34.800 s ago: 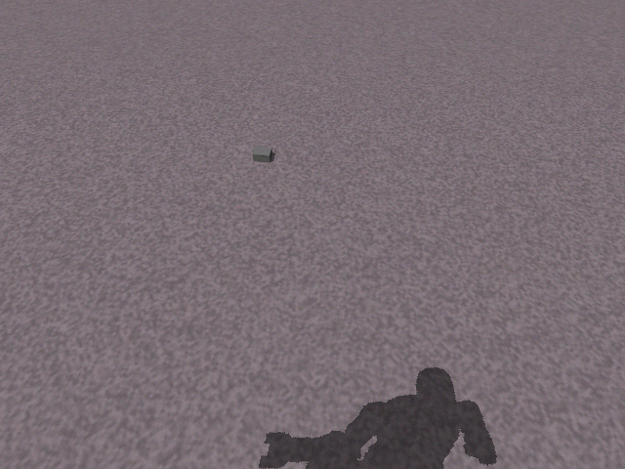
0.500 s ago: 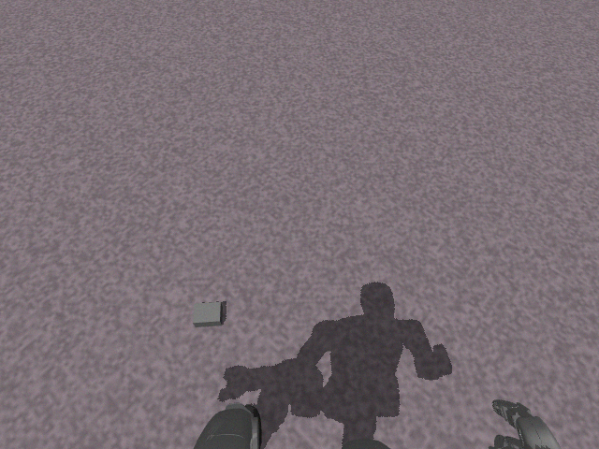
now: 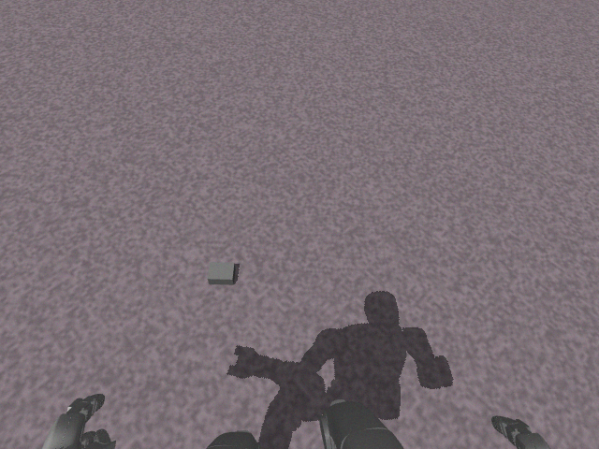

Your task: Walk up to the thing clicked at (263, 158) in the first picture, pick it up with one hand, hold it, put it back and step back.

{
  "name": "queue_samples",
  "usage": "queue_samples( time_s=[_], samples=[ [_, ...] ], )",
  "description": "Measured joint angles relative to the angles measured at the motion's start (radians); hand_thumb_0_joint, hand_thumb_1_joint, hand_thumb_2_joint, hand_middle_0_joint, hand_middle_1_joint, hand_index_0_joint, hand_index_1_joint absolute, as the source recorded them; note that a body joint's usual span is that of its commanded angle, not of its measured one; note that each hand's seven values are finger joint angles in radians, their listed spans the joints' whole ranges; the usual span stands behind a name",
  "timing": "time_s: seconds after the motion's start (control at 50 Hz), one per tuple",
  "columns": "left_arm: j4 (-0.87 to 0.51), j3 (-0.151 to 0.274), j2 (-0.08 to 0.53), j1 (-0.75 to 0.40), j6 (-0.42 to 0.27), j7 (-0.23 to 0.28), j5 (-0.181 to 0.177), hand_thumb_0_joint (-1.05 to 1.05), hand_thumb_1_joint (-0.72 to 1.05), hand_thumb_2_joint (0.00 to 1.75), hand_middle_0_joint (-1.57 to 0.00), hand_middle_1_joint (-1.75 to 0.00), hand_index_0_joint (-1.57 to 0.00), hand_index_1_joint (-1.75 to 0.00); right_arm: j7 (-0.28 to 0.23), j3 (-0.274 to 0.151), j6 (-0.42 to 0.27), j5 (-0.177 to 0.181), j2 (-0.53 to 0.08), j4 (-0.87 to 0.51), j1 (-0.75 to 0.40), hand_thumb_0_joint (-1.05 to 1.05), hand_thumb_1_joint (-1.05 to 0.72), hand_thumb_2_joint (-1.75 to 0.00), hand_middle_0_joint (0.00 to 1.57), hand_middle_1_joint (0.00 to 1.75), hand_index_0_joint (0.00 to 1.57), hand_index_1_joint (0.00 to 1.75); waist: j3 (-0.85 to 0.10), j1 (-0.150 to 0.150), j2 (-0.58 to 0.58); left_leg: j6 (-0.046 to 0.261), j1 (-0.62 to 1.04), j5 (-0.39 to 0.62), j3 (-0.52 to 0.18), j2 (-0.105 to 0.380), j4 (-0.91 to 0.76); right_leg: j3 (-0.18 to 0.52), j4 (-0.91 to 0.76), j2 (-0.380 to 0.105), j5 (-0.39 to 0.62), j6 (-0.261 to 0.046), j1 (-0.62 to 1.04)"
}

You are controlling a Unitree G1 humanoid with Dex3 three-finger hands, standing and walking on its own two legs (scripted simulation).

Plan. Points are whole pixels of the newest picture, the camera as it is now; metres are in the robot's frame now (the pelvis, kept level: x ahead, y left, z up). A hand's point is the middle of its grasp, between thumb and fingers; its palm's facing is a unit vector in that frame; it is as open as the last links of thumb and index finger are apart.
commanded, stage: step back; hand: left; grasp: from above
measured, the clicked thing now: (221, 273) +0.69 +0.24 -0.74
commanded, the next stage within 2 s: none
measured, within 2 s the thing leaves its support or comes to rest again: neither
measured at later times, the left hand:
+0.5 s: hand out of the picture -0.06 +0.24 -0.13, palm faces +0.00 -0.89 -0.45, open 7.4 cm
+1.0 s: hand out of the picture -0.28 +0.24 -0.15, palm faces -0.05 -0.91 -0.41, open 7.4 cm
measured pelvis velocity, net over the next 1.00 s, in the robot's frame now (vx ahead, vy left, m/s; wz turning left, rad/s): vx -0.35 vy -0.03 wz -0.05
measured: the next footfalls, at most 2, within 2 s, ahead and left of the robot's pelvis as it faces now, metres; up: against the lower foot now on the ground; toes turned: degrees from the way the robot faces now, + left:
right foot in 0.22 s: -0.07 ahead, -0.15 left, +0.00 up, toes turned -1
left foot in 0.60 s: -0.20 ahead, +0.10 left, +0.00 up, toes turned +0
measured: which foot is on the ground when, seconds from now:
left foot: down 0.00-0.26, up 0.28-0.58, down 0.60-0.98, up 1.00-1.00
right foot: up 0.00-0.20, down 0.22-0.62, up 0.64-0.92, down 0.94-1.00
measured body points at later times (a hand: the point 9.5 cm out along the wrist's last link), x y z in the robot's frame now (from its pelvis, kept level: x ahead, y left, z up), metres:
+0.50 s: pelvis -0.17 -0.03 +0.00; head -0.11 -0.05 +0.44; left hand -0.06 +0.29 -0.10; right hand -0.10 -0.36 -0.14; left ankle -0.19 +0.10 -0.67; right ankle -0.11 -0.15 -0.73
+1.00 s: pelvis -0.35 -0.03 -0.01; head -0.30 -0.04 +0.44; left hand -0.28 +0.29 -0.12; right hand -0.22 -0.34 -0.12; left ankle -0.24 +0.09 -0.72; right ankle -0.37 -0.14 -0.73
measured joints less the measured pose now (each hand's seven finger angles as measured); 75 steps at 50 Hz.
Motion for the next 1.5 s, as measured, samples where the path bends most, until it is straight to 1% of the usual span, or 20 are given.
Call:
queue_samples(
  time_s=[0.1, 0.22, 0.26, 0.32, 0.42, 0.54, 0.62, 0.68, 0.72, 0.78, 0.86, 0.96, 1.02, 1.1, 1.2, 1.24, 1.34, 1.42, 1.46, 1.5],
  samples=[
    [0.003, 0.007, 0.004, 0.028, -0.014, -0.005, 0.004, 0.0, 0.91, 0.9, -0.21, -0.3, -0.2, -0.3, -0.006, 0.001, 0.001, -0.004, 0.002, -0.032, -0.031, 0.0, -0.9, -0.9, 0.21, 0.3, 0.21, 0.3, -0.012, 0.008, 0.005, -0.005, -0.042, 0.06, 0.014, 0.038, -0.028, 0.007, 0.046, 0.001, 0.015, 0.032, 0.042],
    [0.035, 0.008, 0.008, 0.06, -0.027, -0.016, 0.012, 0.0, 0.91, 0.9, -0.21, -0.3, -0.2, -0.3, 0.003, -0.007, 0.01, -0.004, -0.024, -0.073, -0.061, 0.0, -0.9, -0.9, 0.21, 0.3, 0.21, 0.3, -0.011, 0.018, 0.025, -0.038, -0.139, 0.096, 0.035, 0.075, 0.031, -0.064, -0.369, -0.068, 0.122, 0.027, 0.215],
    [0.057, 0.009, -0.014, 0.067, -0.037, -0.018, 0.024, 0.0, 0.91, 0.9, -0.21, -0.3, -0.2, -0.3, 0.002, -0.015, 0.024, 0.004, -0.046, -0.064, -0.071, 0.0, -0.9, -0.9, 0.21, 0.3, 0.21, 0.3, -0.003, 0.011, 0.079, -0.041, -0.178, 0.068, -0.006, 0.096, 0.082, -0.094, -0.43, -0.039, 0.137, 0.021, 0.234],
    [0.061, -0.003, -0.025, 0.099, -0.035, -0.026, 0.03, 0.0, 0.91, 0.9, -0.21, -0.3, -0.2, -0.3, -0.009, -0.024, 0.046, 0.013, -0.046, -0.034, -0.046, 0.0, -0.91, -0.9, 0.21, 0.3, 0.21, 0.3, -0.022, 0.025, 0.063, -0.042, -0.243, -0.147, -0.091, -0.018, 0.322, -0.082, -0.402, -0.067, 0.162, 0.006, 0.192],
    [0.055, -0.004, -0.037, 0.096, -0.023, -0.013, 0.037, 0.01, 0.9, 0.9, -0.21, -0.3, -0.21, -0.3, -0.014, -0.024, 0.04, 0.023, -0.065, -0.006, 0.028, 0.0, -0.91, -0.9, 0.2, 0.3, 0.2, 0.3, -0.035, 0.02, 0.064, -0.055, -0.232, -0.159, -0.122, -0.103, 0.551, -0.096, -0.446, -0.106, 0.233, 0.01, 0.158],
    [0.0, -0.005, -0.015, 0.03, -0.032, 0.004, 0.036, 0.0, 0.9, 0.9, -0.21, -0.3, -0.21, -0.3, -0.01, -0.021, 0.052, 0.009, -0.058, 0.027, 0.072, 0.0, -0.91, -0.9, 0.2, 0.3, 0.2, 0.3, -0.009, 0.009, 0.053, -0.058, -0.062, -0.228, -0.058, -0.045, 0.298, -0.147, -0.43, -0.143, 0.287, 0.021, 0.085],
    [-0.009, -0.011, 0.02, -0.01, -0.019, 0.006, 0.02, 0.0, 0.9, 0.9, -0.21, -0.3, -0.21, -0.3, 0.003, -0.025, 0.038, -0.003, -0.033, 0.031, 0.061, 0.0, -0.91, -0.9, 0.2, 0.3, 0.2, 0.3, 0.015, 0.003, -0.006, -0.015, 0.031, -0.091, 0.005, -0.043, 0.059, -0.135, -0.371, -0.185, 0.303, 0.033, 0.016],
    [0.03, -0.005, 0.018, -0.012, -0.001, 0.015, 0.015, 0.0, 0.91, 0.9, -0.21, -0.3, -0.2, -0.3, 0.02, -0.016, 0.038, -0.014, -0.02, 0.025, 0.045, 0.0, -0.91, -0.9, 0.21, 0.3, 0.21, 0.3, 0.014, -0.01, 0.0, 0.004, 0.006, -0.065, 0.004, -0.022, 0.069, -0.054, -0.153, -0.088, 0.046, 0.021, -0.041],
    [0.05, -0.001, 0.021, -0.002, 0.005, 0.015, 0.005, 0.0, 0.91, 0.9, -0.21, -0.3, -0.2, -0.3, 0.015, -0.006, 0.035, -0.019, -0.006, 0.024, 0.038, 0.0, -0.91, -0.9, 0.21, 0.3, 0.21, 0.3, -0.003, -0.014, -0.001, 0.002, 0.0, -0.026, 0.002, -0.005, 0.031, -0.006, 0.029, -0.019, 0.02, 0.012, -0.065],
    [0.056, 0.0, 0.018, 0.022, -0.005, 0.008, 0.002, 0.0, 0.91, 0.9, -0.21, -0.3, -0.2, -0.3, 0.007, -0.001, 0.033, -0.016, -0.001, 0.013, 0.021, 0.0, -0.9, -0.9, 0.21, 0.3, 0.21, 0.3, -0.021, -0.001, 0.004, 0.002, -0.02, 0.026, 0.009, 0.015, -0.013, -0.009, 0.109, 0.009, 0.03, 0.021, -0.031],
    [0.065, -0.007, 0.01, 0.055, -0.017, 0.0, 0.01, 0.0, 0.91, 0.9, -0.21, -0.3, -0.2, -0.3, 0.006, -0.005, 0.026, -0.012, -0.007, -0.02, -0.024, 0.0, -0.9, -0.9, 0.21, 0.3, 0.21, 0.3, -0.02, 0.019, 0.017, -0.001, -0.064, 0.074, 0.033, 0.038, -0.024, -0.047, -0.074, -0.028, 0.02, 0.041, 0.099],
    [0.113, -0.012, -0.01, 0.089, -0.049, -0.01, 0.027, 0.0, 0.91, 0.9, -0.21, -0.3, -0.2, -0.3, 0.011, -0.008, 0.03, -0.005, -0.034, -0.035, -0.073, 0.0, -0.9, -0.9, 0.21, 0.3, 0.21, 0.3, -0.026, 0.034, 0.07, -0.019, -0.151, 0.084, 0.049, 0.089, 0.056, -0.102, -0.475, -0.043, 0.142, 0.011, 0.273],
    [0.132, -0.016, -0.024, 0.118, -0.054, -0.02, 0.039, 0.0, 0.91, 0.9, -0.21, -0.3, -0.2, -0.3, 0.004, -0.016, 0.043, -0.001, -0.029, -0.005, -0.058, 0.0, -0.91, -0.9, 0.21, 0.3, 0.21, 0.3, -0.049, 0.049, 0.07, -0.033, -0.192, -0.107, -0.04, 0.019, 0.194, -0.094, -0.446, -0.05, 0.156, -0.004, 0.238],
    [0.147, -0.013, -0.031, 0.133, -0.056, -0.018, 0.042, 0.0, 0.9, 0.9, -0.21, -0.3, -0.21, -0.3, 0.008, -0.018, 0.031, 0.012, -0.04, 0.03, -0.004, 0.0, -0.91, -0.9, 0.21, 0.3, 0.21, 0.3, -0.076, 0.049, 0.059, -0.047, -0.187, -0.128, -0.096, -0.046, 0.363, -0.093, -0.46, -0.085, 0.187, 0.001, 0.218],
    [0.134, -0.004, -0.011, 0.117, -0.066, -0.028, 0.05, 0.0, 0.9, 0.9, -0.21, -0.3, -0.21, -0.3, 0.018, -0.024, 0.014, -0.001, -0.045, 0.09, 0.078, 0.0, -0.91, -0.9, 0.2, 0.3, 0.2, 0.3, -0.105, 0.035, 0.052, -0.05, -0.022, -0.178, -0.032, 0.001, 0.11, -0.137, -0.438, -0.119, 0.184, 0.013, 0.191],
    [0.132, -0.006, 0.008, 0.103, -0.06, -0.029, 0.045, 0.0, 0.9, 0.9, -0.21, -0.3, -0.21, -0.3, 0.017, -0.03, 0.0, -0.006, -0.029, 0.117, 0.086, 0.0, -0.91, -0.9, 0.2, 0.3, 0.2, 0.3, -0.093, 0.035, 0.016, -0.037, 0.039, -0.037, -0.007, -0.017, -0.021, -0.13, -0.401, -0.151, 0.17, 0.021, 0.179],
    [0.172, -0.007, 0.029, 0.1, -0.047, -0.037, 0.022, 0.0, 0.91, 0.9, -0.21, -0.3, -0.2, -0.3, 0.021, -0.017, -0.036, -0.016, 0.009, 0.126, 0.101, 0.0, -0.91, -0.9, 0.21, 0.3, 0.21, 0.3, -0.11, 0.013, -0.01, -0.013, 0.054, -0.002, 0.003, -0.01, -0.059, -0.092, -0.289, -0.114, 0.063, 0.002, 0.133],
    [0.19, -0.005, 0.032, 0.099, -0.067, -0.046, 0.018, 0.0, 0.91, 0.9, -0.21, -0.3, -0.2, -0.3, 0.024, -0.01, -0.037, -0.017, 0.014, 0.123, 0.094, 0.0, -0.9, -0.9, 0.21, 0.3, 0.21, 0.3, -0.122, 0.003, -0.004, -0.034, 0.053, -0.007, 0.004, 0.016, -0.054, -0.115, -0.448, -0.111, 0.131, -0.002, 0.189],
    [0.201, -0.004, 0.016, 0.088, -0.076, -0.041, 0.024, 0.0, 0.91, 0.9, -0.21, -0.3, -0.2, -0.3, 0.022, -0.011, -0.027, -0.01, 0.004, 0.123, 0.083, 0.0, -0.9, -0.9, 0.21, 0.3, 0.21, 0.3, -0.115, 0.0, 0.029, -0.046, 0.044, -0.032, -0.012, 0.044, -0.012, -0.134, -0.513, -0.086, 0.247, 0.007, 0.222],
    [0.202, -0.008, 0.001, 0.086, -0.089, -0.039, 0.031, 0.0, 0.91, 0.9, -0.21, -0.3, -0.2, -0.3, 0.016, -0.012, -0.017, -0.006, -0.001, 0.128, 0.079, 0.0, -0.9, -0.9, 0.21, 0.3, 0.21, 0.3, -0.127, 0.005, 0.047, -0.038, 0.013, -0.123, -0.045, 0.037, 0.061, -0.146, -0.517, -0.074, 0.247, 0.007, 0.224]
  ],
)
